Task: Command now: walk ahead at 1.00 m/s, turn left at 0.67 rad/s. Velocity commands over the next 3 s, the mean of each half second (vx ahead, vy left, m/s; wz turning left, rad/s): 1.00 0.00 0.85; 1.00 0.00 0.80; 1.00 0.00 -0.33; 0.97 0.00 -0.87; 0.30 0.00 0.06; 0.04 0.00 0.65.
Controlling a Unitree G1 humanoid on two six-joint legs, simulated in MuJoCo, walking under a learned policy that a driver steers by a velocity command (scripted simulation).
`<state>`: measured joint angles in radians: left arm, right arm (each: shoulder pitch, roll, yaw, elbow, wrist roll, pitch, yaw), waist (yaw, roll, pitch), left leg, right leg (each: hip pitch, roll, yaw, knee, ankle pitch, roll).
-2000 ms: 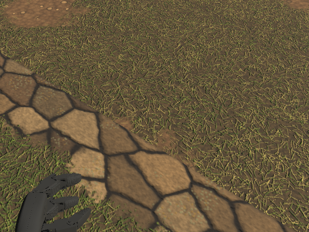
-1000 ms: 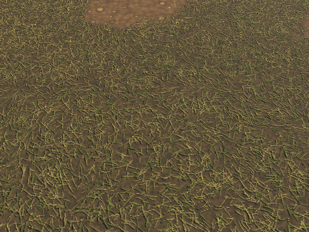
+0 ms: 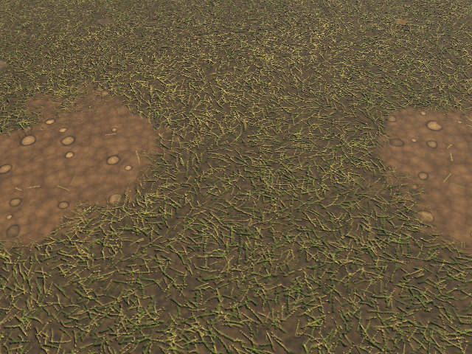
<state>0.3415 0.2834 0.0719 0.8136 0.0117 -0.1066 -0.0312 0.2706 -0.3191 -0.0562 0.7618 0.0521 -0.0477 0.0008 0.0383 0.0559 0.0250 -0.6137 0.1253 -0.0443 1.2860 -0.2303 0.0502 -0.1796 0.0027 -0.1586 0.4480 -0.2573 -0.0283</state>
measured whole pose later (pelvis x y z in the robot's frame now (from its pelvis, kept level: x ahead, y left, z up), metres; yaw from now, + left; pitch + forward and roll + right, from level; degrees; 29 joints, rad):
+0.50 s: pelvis +0.43 +0.06 +0.00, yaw +26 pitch -2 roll +0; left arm -0.01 0.24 0.01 0.58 0.01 -0.14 -0.01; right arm 0.47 -0.24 -0.05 0.75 0.02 -0.06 0.03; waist -0.08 -0.01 0.06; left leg -0.21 -0.19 -0.08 0.51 -0.26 0.17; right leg -0.61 -0.07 0.19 1.11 -0.28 0.01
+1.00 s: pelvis +0.82 +0.20 +0.00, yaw +51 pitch +0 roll -4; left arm 0.53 0.29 0.08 0.86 0.00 -0.10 -0.02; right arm 0.08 -0.30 -0.04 0.58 0.03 -0.05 0.03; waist 0.11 0.05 0.02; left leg -0.78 0.05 -0.10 1.11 -0.18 0.07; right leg 0.00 0.04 -0.08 0.33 -0.33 0.01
